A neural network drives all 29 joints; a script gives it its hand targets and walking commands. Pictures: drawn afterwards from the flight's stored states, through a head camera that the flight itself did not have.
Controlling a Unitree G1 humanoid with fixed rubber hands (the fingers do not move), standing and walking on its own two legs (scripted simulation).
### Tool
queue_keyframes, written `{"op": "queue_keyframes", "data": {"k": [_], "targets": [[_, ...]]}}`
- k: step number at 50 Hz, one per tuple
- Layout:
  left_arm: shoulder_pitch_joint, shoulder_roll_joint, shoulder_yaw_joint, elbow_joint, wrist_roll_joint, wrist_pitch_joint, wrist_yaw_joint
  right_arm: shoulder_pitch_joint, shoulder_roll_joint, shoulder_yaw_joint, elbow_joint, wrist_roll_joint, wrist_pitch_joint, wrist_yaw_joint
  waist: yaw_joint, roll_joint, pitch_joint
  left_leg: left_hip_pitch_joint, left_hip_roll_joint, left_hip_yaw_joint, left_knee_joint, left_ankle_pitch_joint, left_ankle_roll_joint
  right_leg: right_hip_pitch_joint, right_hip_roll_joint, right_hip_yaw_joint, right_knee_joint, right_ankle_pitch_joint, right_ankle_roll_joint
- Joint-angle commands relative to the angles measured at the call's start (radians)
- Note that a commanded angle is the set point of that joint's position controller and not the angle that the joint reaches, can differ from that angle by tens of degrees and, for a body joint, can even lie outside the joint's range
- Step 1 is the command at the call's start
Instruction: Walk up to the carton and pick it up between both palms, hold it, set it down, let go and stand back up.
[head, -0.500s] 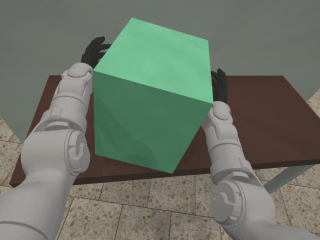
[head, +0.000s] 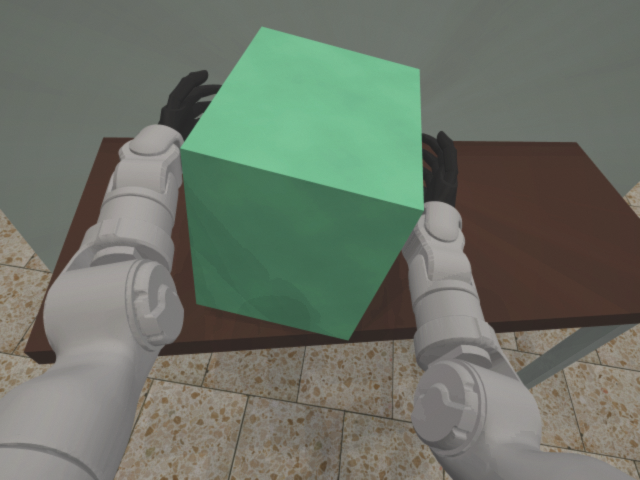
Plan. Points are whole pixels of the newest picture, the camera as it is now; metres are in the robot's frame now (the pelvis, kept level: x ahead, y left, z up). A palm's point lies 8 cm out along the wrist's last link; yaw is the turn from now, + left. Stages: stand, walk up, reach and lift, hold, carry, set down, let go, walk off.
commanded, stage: set down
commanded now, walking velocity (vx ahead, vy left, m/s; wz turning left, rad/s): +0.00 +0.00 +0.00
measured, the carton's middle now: (306, 188) +0.47 -0.03 +0.08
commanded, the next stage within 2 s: none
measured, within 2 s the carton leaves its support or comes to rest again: rests again in 1.34 s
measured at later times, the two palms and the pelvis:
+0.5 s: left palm (171, 149) +0.48 +0.15 +0.15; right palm (428, 201) +0.38 -0.16 +0.14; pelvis +0.00 +0.00 +0.00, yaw +0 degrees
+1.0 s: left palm (170, 153) +0.48 +0.15 +0.14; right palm (426, 202) +0.39 -0.16 +0.13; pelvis +0.00 +0.00 +0.00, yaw +1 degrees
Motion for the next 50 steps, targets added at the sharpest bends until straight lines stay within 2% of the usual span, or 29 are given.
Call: {"op": "queue_keyframes", "data": {"k": [1, 18, 32, 50], "targets": [[-0.513, -0.514, -0.135, -0.034, 0.001, 0.0, -0.133, -0.588, 0.301, 0.226, -0.037, -0.029, -0.027, 0.062, -0.049, 0.256, -0.472, 0.27, 0.022, 0.051, -0.006, 0.515, -0.156, 0.085, 0.054, -0.082, 0.04, 0.304, -0.029], [-0.477, -0.505, -0.124, -0.051, 0.05, -0.009, -0.121, -0.511, 0.291, 0.161, 0.042, -0.076, -0.054, 0.076, -0.056, 0.289, -0.407, 0.291, 0.041, 0.044, 0.005, 0.512, -0.165, 0.012, 0.061, -0.099, 0.026, 0.206, -0.032], [-0.45, -0.518, -0.114, -0.058, 0.083, -0.022, -0.112, -0.464, 0.306, 0.132, 0.102, -0.107, -0.076, 0.081, -0.057, 0.298, -0.383, 0.289, 0.046, 0.039, 0.014, 0.514, -0.163, -0.033, 0.068, -0.107, 0.026, 0.175, -0.031], [-0.386, -0.537, -0.051, -0.054, 0.152, -0.023, -0.123, -0.385, 0.352, 0.117, 0.125, -0.151, -0.079, 0.079, -0.049, 0.256, -0.287, 0.242, 0.039, 0.04, -0.007, 0.418, -0.132, -0.039, 0.069, -0.112, 0.029, 0.138, -0.018]]}}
